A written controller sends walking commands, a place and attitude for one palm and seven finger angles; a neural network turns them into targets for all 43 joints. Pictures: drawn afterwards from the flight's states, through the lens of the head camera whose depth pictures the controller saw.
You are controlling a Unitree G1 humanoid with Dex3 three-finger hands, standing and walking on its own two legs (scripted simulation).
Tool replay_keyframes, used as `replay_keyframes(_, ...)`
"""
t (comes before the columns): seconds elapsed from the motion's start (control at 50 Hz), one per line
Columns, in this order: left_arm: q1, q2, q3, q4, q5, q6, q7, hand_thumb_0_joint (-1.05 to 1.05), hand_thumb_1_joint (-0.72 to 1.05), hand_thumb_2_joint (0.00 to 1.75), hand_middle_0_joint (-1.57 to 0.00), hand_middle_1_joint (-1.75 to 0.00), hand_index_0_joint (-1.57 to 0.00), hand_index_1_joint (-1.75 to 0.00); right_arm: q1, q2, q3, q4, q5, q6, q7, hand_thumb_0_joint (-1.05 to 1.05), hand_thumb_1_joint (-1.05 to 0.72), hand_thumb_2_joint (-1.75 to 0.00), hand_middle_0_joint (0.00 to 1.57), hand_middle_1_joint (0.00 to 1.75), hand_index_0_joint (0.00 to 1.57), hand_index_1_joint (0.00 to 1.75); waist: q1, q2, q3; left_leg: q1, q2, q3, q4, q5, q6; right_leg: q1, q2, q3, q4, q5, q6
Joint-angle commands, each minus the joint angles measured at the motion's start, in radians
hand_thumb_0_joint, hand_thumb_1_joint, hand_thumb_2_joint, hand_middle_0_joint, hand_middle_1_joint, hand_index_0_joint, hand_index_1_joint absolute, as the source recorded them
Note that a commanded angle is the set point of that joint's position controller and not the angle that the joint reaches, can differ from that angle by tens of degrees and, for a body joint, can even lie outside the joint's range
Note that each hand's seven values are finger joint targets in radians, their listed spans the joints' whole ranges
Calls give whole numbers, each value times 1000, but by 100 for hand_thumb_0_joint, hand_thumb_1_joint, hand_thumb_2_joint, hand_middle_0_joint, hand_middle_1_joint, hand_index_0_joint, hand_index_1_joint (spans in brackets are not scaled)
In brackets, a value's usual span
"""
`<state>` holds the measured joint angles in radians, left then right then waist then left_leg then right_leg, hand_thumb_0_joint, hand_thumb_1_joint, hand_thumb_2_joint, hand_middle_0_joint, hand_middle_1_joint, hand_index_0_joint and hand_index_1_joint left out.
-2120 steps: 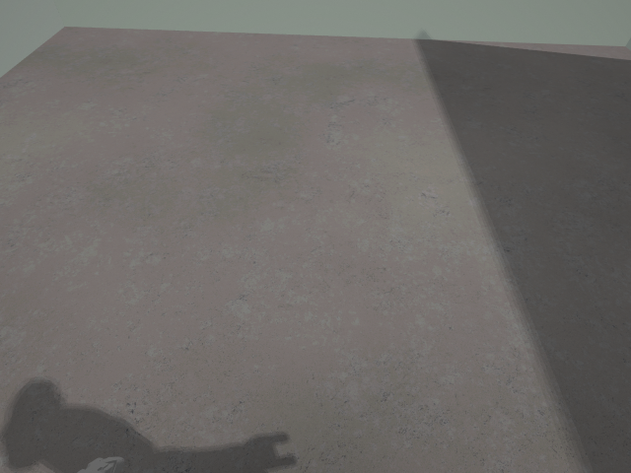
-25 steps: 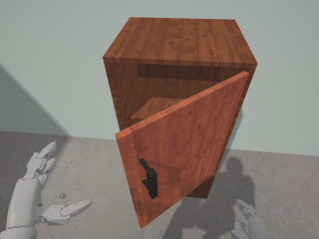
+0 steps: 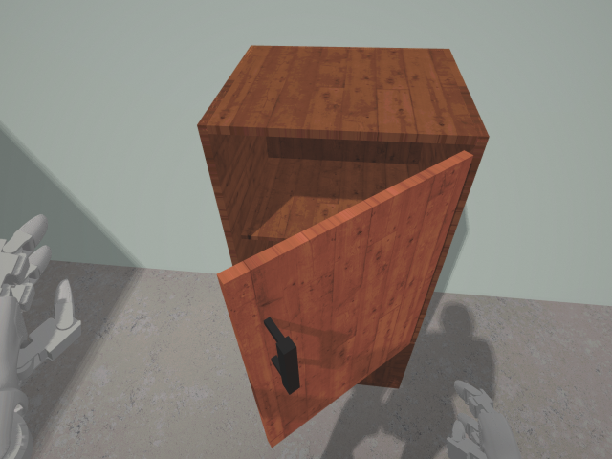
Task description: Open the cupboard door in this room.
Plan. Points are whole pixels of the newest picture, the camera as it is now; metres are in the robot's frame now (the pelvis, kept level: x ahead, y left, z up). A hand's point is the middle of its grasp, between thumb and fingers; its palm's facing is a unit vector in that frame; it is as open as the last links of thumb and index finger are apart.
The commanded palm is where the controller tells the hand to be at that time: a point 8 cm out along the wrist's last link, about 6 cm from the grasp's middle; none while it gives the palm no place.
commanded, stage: draw the hand back to the body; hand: left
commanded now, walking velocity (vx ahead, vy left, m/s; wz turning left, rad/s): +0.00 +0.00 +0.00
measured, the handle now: (281, 356) +0.27 +0.08 -0.02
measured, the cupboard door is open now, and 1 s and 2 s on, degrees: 42 42 42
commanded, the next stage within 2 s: step back with the hand held close in 0.24 s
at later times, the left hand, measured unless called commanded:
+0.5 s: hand (78, 332) +0.18 +0.25 +0.17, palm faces +0.44 -0.79 -0.43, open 7.4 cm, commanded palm +0.12 +0.28 +0.17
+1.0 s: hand (16, 405) +0.11 +0.27 +0.15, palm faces +0.40 -0.79 -0.47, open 7.4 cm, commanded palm +0.05 +0.31 +0.17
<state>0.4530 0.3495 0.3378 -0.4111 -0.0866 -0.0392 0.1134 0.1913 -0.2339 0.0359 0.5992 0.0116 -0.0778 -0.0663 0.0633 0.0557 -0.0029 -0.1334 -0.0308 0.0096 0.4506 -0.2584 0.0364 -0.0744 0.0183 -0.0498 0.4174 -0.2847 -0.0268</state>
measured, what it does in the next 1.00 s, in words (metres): shifts its weight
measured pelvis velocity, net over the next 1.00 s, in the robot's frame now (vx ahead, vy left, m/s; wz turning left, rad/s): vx -0.08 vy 0.01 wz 0.01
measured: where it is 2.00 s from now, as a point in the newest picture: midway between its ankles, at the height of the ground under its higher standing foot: outside the picture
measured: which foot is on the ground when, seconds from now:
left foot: down 0.00-1.00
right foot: down 0.00-1.00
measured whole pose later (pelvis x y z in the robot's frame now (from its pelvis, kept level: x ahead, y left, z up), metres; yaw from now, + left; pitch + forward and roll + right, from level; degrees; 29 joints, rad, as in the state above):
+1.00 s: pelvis -0.08 +0.01 -0.01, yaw +0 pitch -1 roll -2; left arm 0.58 0.43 0.40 -0.53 -0.05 -0.15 0.16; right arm 0.20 -0.23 -0.01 0.56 0.01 -0.01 -0.09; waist -0.01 0.02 0.02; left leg -0.37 -0.01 0.00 0.54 -0.17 0.05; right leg -0.29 0.03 -0.07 0.48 -0.18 -0.02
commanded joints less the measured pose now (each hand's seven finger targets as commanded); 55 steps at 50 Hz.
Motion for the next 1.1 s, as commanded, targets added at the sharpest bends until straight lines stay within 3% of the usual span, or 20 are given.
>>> replay_keyframes(0.0,-74,188,104,-217,6,-70,7,0,90,90,-20,-30,-20,-30,-130,-105,-42,-163,-2,-48,-11,0,-90,-90,20,30,20,30,6,-11,-77,43,45,-42,-64,272,-10,-10,-19,25,-58,269,2)
replay_keyframes(0.14,-76,199,116,-223,4,-80,10,0,90,90,-20,-30,-20,-30,-136,-95,-38,-149,-1,-59,-17,0,-90,-90,20,30,20,30,6,39,-56,51,37,-33,-62,251,-11,-18,-19,32,-78,267,2)
replay_keyframes(0.18,-77,197,113,-211,3,-80,8,0,90,90,-20,-30,-20,-30,-137,-98,-43,-145,-2,-62,-18,0,-90,-90,20,30,20,30,5,-3,-44,47,38,-38,-66,239,-11,-18,-15,32,-90,257,0)
replay_keyframes(0.32,-73,190,107,-189,0,-88,4,0,90,90,-20,-30,-20,-30,-143,-95,-45,-139,-1,-63,-17,0,-90,-90,20,30,20,30,4,-15,-39,59,35,-27,-64,225,-4,-25,-20,43,-102,256,8)
replay_keyframes(0.34,-132,199,105,-213,1,-93,6,0,90,90,-20,-30,-20,-30,-145,-96,-45,-137,0,-64,-18,0,-90,-90,20,30,20,30,-1,-3,-51,65,32,-24,-63,217,-3,-26,-23,47,-109,248,10)
replay_keyframes(0.36,-204,318,231,-251,12,-130,15,0,90,90,-20,-30,-20,-30,-121,-115,-52,-167,2,-41,-15,0,-90,-90,20,30,20,30,-42,-42,37,-7,55,-55,-14,163,14,-126,-75,120,-159,276,24)
replay_keyframes(0.38,-200,311,229,-214,18,-147,12,0,90,90,-20,-30,-20,-30,-117,-103,-55,-150,-2,-28,-17,0,-90,-90,20,30,20,30,-42,-64,29,-24,51,-64,4,142,9,-117,-103,122,-159,294,14)
replay_keyframes(0.4,-63,241,180,-136,14,-142,5,0,90,90,-20,-30,-20,-30,-122,-106,-61,-143,-5,-17,-16,0,-90,-90,20,30,20,30,-49,-93,13,-6,52,-54,22,165,8,-135,-112,114,-151,318,19)
replay_keyframes(0.44,16,187,128,-157,15,-140,-2,0,90,90,-20,-30,-20,-30,-119,-115,-68,-158,-4,3,-9,0,-90,-90,20,30,20,30,-54,-29,-38,1,60,-46,14,219,6,-125,-107,89,-115,333,33)
replay_keyframes(0.48,46,201,140,-203,16,-145,4,0,90,90,-20,-30,-20,-30,-116,-121,-74,-165,-5,17,-10,0,-90,-90,20,30,20,30,-54,2,-88,-12,74,-55,-3,292,5,-82,-100,65,-72,357,37)
replay_keyframes(0.54,73,239,175,-242,16,-142,19,0,90,90,-20,-30,-20,-30,-121,-115,-80,-181,0,34,-15,0,-90,-90,20,30,20,30,-55,-35,-136,-17,84,-53,2,332,4,-73,-94,72,-44,391,37)
replay_keyframes(0.56,67,245,178,-261,16,-143,22,0,90,90,-20,-30,-20,-30,-120,-116,-81,-186,2,38,-17,0,-90,-90,20,30,20,30,-57,-44,-136,-30,84,-55,4,328,3,-71,-94,74,-38,395,33)
replay_keyframes(0.58,59,263,190,-275,16,-144,28,0,90,90,-20,-30,-20,-30,-124,-121,-83,-185,2,41,-22,0,-90,-90,20,30,20,30,-57,-6,-134,-41,87,-61,-2,327,3,-71,-98,77,-29,390,28)
replay_keyframes(0.68,87,277,214,-279,14,-149,48,0,90,90,-20,-30,-20,-30,-120,-115,-90,-192,6,48,-29,0,-90,-90,20,30,20,30,-59,-22,-135,-102,91,-71,7,281,1,-67,-104,94,-18,368,23)
replay_keyframes(0.8,110,255,196,-279,18,-153,61,0,90,90,-20,-30,-20,-30,-113,-116,-91,-195,7,41,-29,0,-90,-90,20,30,20,30,-66,-25,-84,-186,90,-90,-3,104,1,-125,-106,120,-51,159,9)
replay_keyframes(0.86,105,257,197,-299,26,-168,68,0,90,90,-20,-30,-20,-30,-106,-123,-90,-195,5,33,-29,0,-90,-90,20,30,20,30,-71,-13,-54,-231,92,-104,-14,-55,7,-166,-103,131,-75,11,4)
replay_keyframes(0.92,103,260,207,-315,35,-183,74,0,90,90,-20,-30,-20,-30,-104,-128,-88,-196,1,22,-32,0,-90,-90,20,30,20,30,-70,21,-43,-306,117,-145,-70,-153,19,-134,-74,116,-43,-61,12)
replay_keyframes(0.98,75,261,229,-319,58,-196,75,0,90,90,-20,-30,-20,-30,-112,-143,-87,-202,-11,4,-38,0,-90,-90,20,30,20,30,-61,134,-31,-528,190,-250,-230,-358,60,45,1,81,133,-31,31)
replay_keyframes(1.02,68,247,232,-321,66,-200,69,0,90,90,-20,-30,-20,-30,-98,-133,-90,-208,-14,-7,-36,0,-90,-90,20,30,20,30,-54,135,-62,-592,227,-306,-275,-411,83,122,39,73,257,48,35)
replay_keyframes(1.08,85,260,257,-315,73,-213,57,0,90,90,-20,-30,-20,-30,-91,-131,-97,-197,-23,-28,-30,0,-90,-90,20,30,20,30,-54,116,-73,-600,238,-332,-265,-431,103,127,60,100,280,44,34)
